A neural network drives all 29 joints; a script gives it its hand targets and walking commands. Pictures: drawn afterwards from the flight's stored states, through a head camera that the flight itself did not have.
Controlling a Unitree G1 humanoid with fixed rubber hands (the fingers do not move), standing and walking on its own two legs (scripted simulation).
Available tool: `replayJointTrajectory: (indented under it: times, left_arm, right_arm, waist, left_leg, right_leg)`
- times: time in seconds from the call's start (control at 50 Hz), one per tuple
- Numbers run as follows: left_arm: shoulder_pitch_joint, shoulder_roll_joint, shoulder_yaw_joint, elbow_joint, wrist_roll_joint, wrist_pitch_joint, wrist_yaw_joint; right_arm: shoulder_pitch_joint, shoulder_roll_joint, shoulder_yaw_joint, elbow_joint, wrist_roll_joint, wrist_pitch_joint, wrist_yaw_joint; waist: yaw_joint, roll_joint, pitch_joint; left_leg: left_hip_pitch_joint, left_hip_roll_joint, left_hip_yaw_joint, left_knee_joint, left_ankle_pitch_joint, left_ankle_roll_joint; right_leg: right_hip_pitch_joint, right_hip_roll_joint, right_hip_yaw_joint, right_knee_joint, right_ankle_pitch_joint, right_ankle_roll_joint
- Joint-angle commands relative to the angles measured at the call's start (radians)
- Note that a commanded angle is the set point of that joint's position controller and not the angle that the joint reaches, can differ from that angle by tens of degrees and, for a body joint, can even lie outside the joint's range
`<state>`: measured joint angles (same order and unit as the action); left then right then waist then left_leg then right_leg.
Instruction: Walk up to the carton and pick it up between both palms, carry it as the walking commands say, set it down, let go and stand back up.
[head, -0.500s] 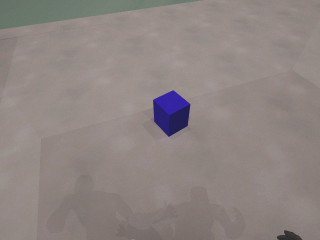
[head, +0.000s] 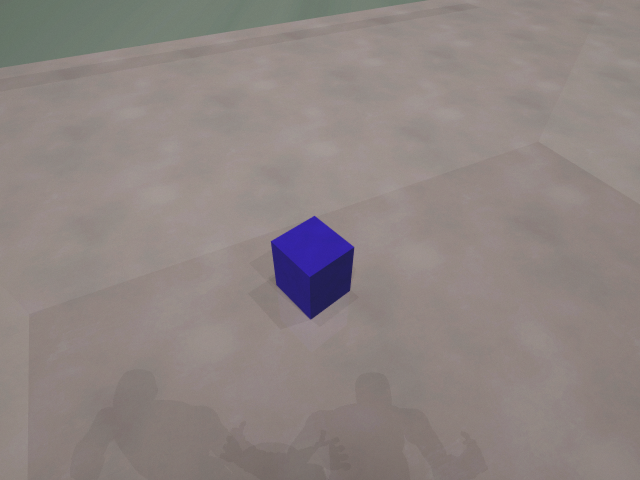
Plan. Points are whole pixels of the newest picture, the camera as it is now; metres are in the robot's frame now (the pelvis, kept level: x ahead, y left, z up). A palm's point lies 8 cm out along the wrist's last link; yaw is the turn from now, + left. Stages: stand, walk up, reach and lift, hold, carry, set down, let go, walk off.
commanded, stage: walk up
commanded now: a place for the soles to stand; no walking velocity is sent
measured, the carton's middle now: (312, 267) +0.98 -0.04 -0.63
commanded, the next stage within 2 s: none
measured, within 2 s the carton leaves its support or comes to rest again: neither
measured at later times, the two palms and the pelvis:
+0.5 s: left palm (61, 429) +0.26 +0.34 -0.08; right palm (562, 388) +0.25 -0.34 -0.04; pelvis +0.18 +0.01 +0.01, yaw -1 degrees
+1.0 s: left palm (84, 346) +0.39 +0.36 -0.09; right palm (491, 285) +0.45 -0.32 -0.07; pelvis +0.34 +0.01 -0.01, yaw +0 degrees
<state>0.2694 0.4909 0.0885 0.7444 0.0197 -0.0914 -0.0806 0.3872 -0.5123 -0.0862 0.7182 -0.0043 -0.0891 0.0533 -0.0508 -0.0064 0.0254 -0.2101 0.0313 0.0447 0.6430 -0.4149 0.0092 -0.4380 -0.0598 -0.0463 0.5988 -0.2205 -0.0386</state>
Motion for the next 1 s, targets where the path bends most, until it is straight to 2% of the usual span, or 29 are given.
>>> replayJointTrajectory:
  times: [0.0, 0.02, 0.04, 0.06, 0.12, 0.24, 0.28, 0.3, 0.32, 0.34, 0.36, 0.38, 0.42, 0.46, 0.56, 0.6, 0.62, 0.64, 0.66, 0.68, 0.7, 0.76, 0.84, 0.88, 0.9, 0.92, 0.94, 0.96, 0.98]
  left_arm:
    - [0.240, 0.258, 0.087, -0.001, 0.006, -0.026, 0.030]
    - [0.242, 0.321, 0.095, -0.014, -0.003, -0.030, 0.033]
    - [0.177, 0.290, 0.086, -0.032, -0.017, -0.025, 0.036]
    - [0.133, 0.262, 0.076, -0.046, -0.024, -0.020, 0.039]
    - [0.064, 0.226, 0.061, -0.064, -0.012, -0.013, 0.036]
    - [0.028, 0.242, 0.049, -0.090, -0.012, -0.009, 0.017]
    - [0.011, 0.216, 0.030, -0.095, -0.014, 0.000, 0.017]
    - [0.024, 0.177, 0.012, -0.096, -0.011, 0.005, 0.021]
    - [0.025, 0.116, -0.009, -0.109, -0.018, 0.007, 0.025]
    - [0.017, 0.113, -0.010, -0.117, -0.027, 0.008, 0.035]
    - [0.030, 0.186, 0.004, -0.089, -0.014, 0.013, 0.051]
    - [0.059, 0.204, 0.009, -0.066, -0.020, 0.009, 0.051]
    - [0.088, 0.203, 0.019, -0.036, -0.012, 0.004, 0.044]
    - [0.082, 0.167, 0.022, -0.027, -0.009, 0.010, 0.024]
    - [0.039, 0.128, 0.030, -0.029, -0.010, 0.005, 0.009]
    - [0.072, 0.142, 0.043, -0.011, -0.005, -0.001, 0.015]
    - [0.136, 0.170, 0.058, 0.005, -0.004, -0.006, 0.025]
    - [0.232, 0.254, 0.082, 0.011, 0.002, -0.013, 0.038]
    - [0.235, 0.317, 0.090, -0.011, -0.001, -0.020, 0.042]
    - [0.177, 0.287, 0.081, -0.028, -0.016, -0.018, 0.044]
    - [0.135, 0.264, 0.074, -0.040, -0.023, -0.015, 0.048]
    - [0.084, 0.228, 0.058, -0.057, -0.013, -0.008, 0.045]
    - [0.044, 0.226, 0.039, -0.075, -0.012, 0.000, 0.039]
    - [0.024, 0.197, 0.012, -0.077, -0.017, 0.013, 0.046]
    - [0.021, 0.160, -0.008, -0.079, -0.017, 0.019, 0.052]
    - [0.034, 0.098, -0.031, -0.088, -0.018, 0.024, 0.058]
    - [0.062, 0.097, -0.031, -0.093, -0.025, 0.030, 0.064]
    - [0.060, 0.176, -0.009, -0.066, -0.018, 0.040, 0.081]
    - [0.064, 0.185, -0.003, -0.052, -0.021, 0.041, 0.085]
  right_arm:
    - [-0.059, -0.078, 0.001, -0.096, 0.001, -0.018, -0.007]
    - [-0.069, -0.122, -0.006, -0.085, 0.003, -0.016, -0.017]
    - [-0.074, -0.181, -0.022, -0.053, 0.004, -0.008, -0.024]
    - [-0.046, -0.189, -0.025, -0.036, 0.003, -0.009, -0.022]
    - [0.010, -0.153, -0.020, 0.013, -0.008, -0.007, -0.002]
    - [-0.070, -0.114, -0.029, 0.001, -0.011, -0.006, 0.019]
    - [-0.018, -0.123, -0.039, 0.018, -0.014, -0.015, 0.014]
    - [0.045, -0.143, -0.049, 0.035, -0.015, -0.020, 0.006]
    - [0.125, -0.203, -0.067, 0.038, -0.022, -0.026, -0.009]
    - [0.147, -0.299, -0.088, 0.010, -0.019, -0.031, -0.018]
    - [0.087, -0.279, -0.086, -0.011, 0.002, -0.031, -0.024]
    - [0.048, -0.246, -0.073, -0.015, 0.006, -0.028, -0.027]
    - [-0.008, -0.205, -0.055, -0.022, 0.002, -0.025, -0.031]
    - [-0.003, -0.206, -0.054, -0.022, -0.011, -0.023, -0.025]
    - [-0.044, -0.212, -0.054, -0.053, -0.005, -0.017, -0.014]
    - [-0.043, -0.188, -0.040, -0.062, 0.000, -0.005, -0.010]
    - [-0.023, -0.145, -0.022, -0.067, -0.005, -0.003, -0.014]
    - [-0.048, -0.084, 0.002, -0.097, -0.001, -0.009, -0.015]
    - [-0.070, -0.114, -0.003, -0.092, -0.001, -0.005, -0.025]
    - [-0.070, -0.175, -0.021, -0.063, -0.001, 0.002, -0.033]
    - [-0.031, -0.184, -0.024, -0.043, -0.002, 0.000, -0.032]
    - [0.026, -0.150, -0.022, 0.004, -0.012, 0.000, -0.012]
    - [-0.026, -0.104, -0.021, 0.007, -0.010, 0.002, -0.007]
    - [0.000, -0.098, -0.023, 0.028, -0.011, -0.003, -0.021]
    - [0.029, -0.109, -0.027, 0.036, -0.012, -0.006, -0.031]
    - [0.069, -0.150, -0.037, 0.037, -0.017, -0.009, -0.042]
    - [0.056, -0.264, -0.061, 0.002, -0.017, -0.011, -0.046]
    - [0.029, -0.268, -0.067, -0.009, -0.004, -0.006, -0.046]
    - [0.011, -0.241, -0.059, -0.003, -0.001, -0.003, -0.051]
  waist:
    - [0.187, -0.260, -0.077]
    - [0.175, -0.245, -0.077]
    - [0.142, -0.092, -0.046]
    - [0.115, -0.075, -0.024]
    - [0.070, -0.172, 0.011]
    - [0.064, -0.168, 0.020]
    - [0.022, -0.110, 0.013]
    - [-0.008, -0.037, -0.008]
    - [-0.054, 0.156, -0.023]
    - [-0.072, 0.266, -0.014]
    - [-0.040, 0.100, -0.006]
    - [-0.005, 0.085, 0.014]
    - [0.024, 0.122, 0.040]
    - [0.019, 0.182, 0.036]
    - [0.038, 0.193, 0.015]
    - [0.072, 0.114, -0.006]
    - [0.110, 0.010, -0.028]
    - [0.174, -0.225, -0.058]
    - [0.168, -0.219, -0.044]
    - [0.133, -0.067, -0.001]
    - [0.104, -0.059, 0.012]
    - [0.070, -0.169, 0.017]
    - [0.060, -0.183, 0.022]
    - [0.025, -0.134, 0.002]
    - [0.002, -0.097, -0.012]
    - [-0.015, 0.055, -0.029]
    - [-0.008, 0.246, -0.035]
    - [-0.008, 0.119, -0.032]
    - [0.008, 0.091, -0.017]
  left_leg:
    - [-0.509, 0.016, -0.005, 0.342, 0.011, 0.067]
    - [-0.632, -0.036, -0.023, 0.507, -0.102, 0.053]
    - [-0.602, 0.030, -0.120, 0.546, -0.051, 0.044]
    - [-0.570, 0.057, -0.119, 0.515, -0.015, 0.034]
    - [-0.393, 0.064, -0.059, 0.298, 0.010, 0.007]
    - [-0.149, 0.020, 0.036, 0.023, 0.171, 0.006]
    - [0.033, -0.024, 0.051, -0.064, 0.180, 0.014]
    - [0.160, -0.033, 0.024, -0.102, 0.116, 0.028]
    - [0.279, 0.121, -0.256, -0.246, -0.143, 0.090]
    - [0.294, 0.373, -0.725, -0.415, -0.360, 0.212]
    - [0.215, 0.401, -0.693, -0.399, -0.301, 0.265]
    - [0.163, 0.365, -0.598, -0.378, -0.199, 0.271]
    - [0.068, 0.281, -0.373, -0.346, -0.017, 0.243]
    - [-0.013, 0.239, -0.250, -0.329, 0.183, 0.243]
    - [-0.125, 0.196, -0.166, -0.268, 0.117, 0.201]
    - [-0.229, 0.167, -0.128, -0.153, 0.007, 0.156]
    - [-0.319, 0.131, -0.095, 0.000, -0.016, 0.126]
    - [-0.527, 0.029, 0.006, 0.333, -0.026, 0.066]
    - [-0.637, -0.016, -0.029, 0.494, -0.120, 0.047]
    - [-0.607, 0.044, -0.134, 0.518, -0.076, 0.041]
    - [-0.579, 0.067, -0.125, 0.480, -0.047, 0.033]
    - [-0.394, 0.061, -0.053, 0.284, -0.014, 0.008]
    - [-0.174, 0.008, 0.030, 0.083, 0.121, 0.008]
    - [0.004, -0.038, 0.050, -0.021, 0.194, 0.019]
    - [0.085, -0.044, 0.025, -0.062, 0.166, 0.035]
    - [0.144, 0.082, -0.177, -0.181, 0.072, 0.076]
    - [0.155, 0.346, -0.609, -0.333, -0.025, 0.198]
    - [0.106, 0.387, -0.625, -0.313, 0.055, 0.277]
    - [0.085, 0.365, -0.550, -0.266, 0.182, 0.288]
  right_leg:
    - [0.532, -0.205, 0.418, -0.250, -0.402, -0.131]
    - [0.521, -0.371, 0.722, -0.367, -0.511, -0.238]
    - [0.453, -0.366, 0.654, -0.326, -0.445, -0.268]
    - [0.389, -0.328, 0.557, -0.313, -0.355, -0.264]
    - [0.191, -0.203, 0.285, -0.308, -0.194, -0.210]
    - [0.056, -0.184, 0.191, -0.300, -0.283, -0.175]
    - [-0.047, -0.137, 0.136, -0.189, -0.348, -0.138]
    - [-0.118, -0.102, 0.101, -0.061, -0.362, -0.116]
    - [-0.279, -0.025, 0.029, 0.219, -0.340, -0.065]
    - [-0.441, 0.087, 0.026, 0.469, -0.312, -0.014]
    - [-0.410, 0.009, 0.166, 0.558, -0.242, -0.004]
    - [-0.372, -0.013, 0.164, 0.556, -0.210, 0.005]
    - [-0.272, -0.069, 0.117, 0.415, -0.173, 0.017]
    - [-0.152, -0.048, 0.053, 0.318, -0.173, 0.029]
    - [0.062, 0.021, -0.033, 0.059, -0.047, 0.012]
    - [0.243, 0.072, -0.056, -0.024, -0.027, -0.006]
    - [0.380, 0.060, 0.004, -0.066, -0.108, -0.030]
    - [0.502, -0.179, 0.402, -0.237, -0.406, -0.126]
    - [0.464, -0.375, 0.726, -0.363, -0.501, -0.247]
    - [0.399, -0.372, 0.662, -0.323, -0.415, -0.279]
    - [0.356, -0.331, 0.564, -0.294, -0.320, -0.272]
    - [0.190, -0.212, 0.303, -0.266, -0.114, -0.221]
    - [0.050, -0.177, 0.194, -0.222, -0.065, -0.184]
    - [-0.039, -0.138, 0.135, -0.099, -0.043, -0.139]
    - [-0.085, -0.111, 0.106, -0.003, -0.047, -0.106]
    - [-0.149, -0.061, 0.056, 0.179, -0.104, -0.053]
    - [-0.276, 0.068, -0.017, 0.385, -0.293, 0.015]
    - [-0.245, 0.035, 0.104, 0.484, -0.345, 0.016]
    - [-0.234, 0.025, 0.127, 0.507, -0.341, 0.015]
